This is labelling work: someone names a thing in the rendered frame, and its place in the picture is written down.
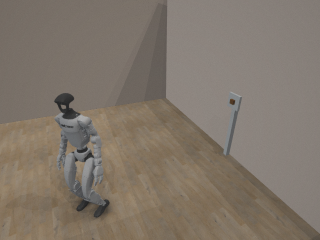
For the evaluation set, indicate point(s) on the panel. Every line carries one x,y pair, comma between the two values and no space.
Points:
232,121

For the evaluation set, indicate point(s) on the left robot forearm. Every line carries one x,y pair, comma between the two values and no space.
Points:
97,152

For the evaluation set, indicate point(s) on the right robot hand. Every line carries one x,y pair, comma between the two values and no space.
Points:
60,157

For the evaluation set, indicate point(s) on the robot right shin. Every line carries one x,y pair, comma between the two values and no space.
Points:
78,192

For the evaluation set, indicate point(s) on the humanoid robot head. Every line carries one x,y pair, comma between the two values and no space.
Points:
65,99

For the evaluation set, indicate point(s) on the right robot forearm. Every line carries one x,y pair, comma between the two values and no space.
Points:
63,145

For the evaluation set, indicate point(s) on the left robot upper arm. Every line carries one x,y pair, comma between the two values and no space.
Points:
87,123

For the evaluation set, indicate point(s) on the right robot upper arm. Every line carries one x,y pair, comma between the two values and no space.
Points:
57,119

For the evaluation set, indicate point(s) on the left robot hand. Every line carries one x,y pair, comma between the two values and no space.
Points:
98,174

